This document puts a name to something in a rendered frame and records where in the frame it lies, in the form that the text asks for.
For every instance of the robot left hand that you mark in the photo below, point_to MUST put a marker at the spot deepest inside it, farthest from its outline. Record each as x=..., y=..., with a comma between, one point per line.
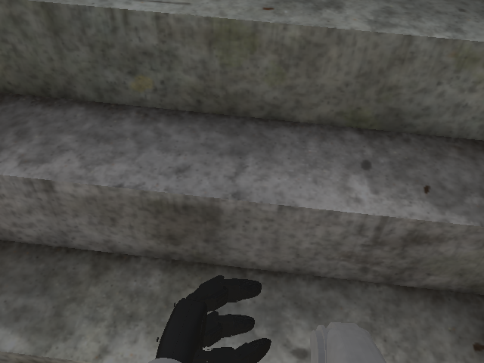
x=190, y=329

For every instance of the robot right thigh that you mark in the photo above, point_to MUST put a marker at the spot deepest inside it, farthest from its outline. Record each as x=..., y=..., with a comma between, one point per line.
x=343, y=343

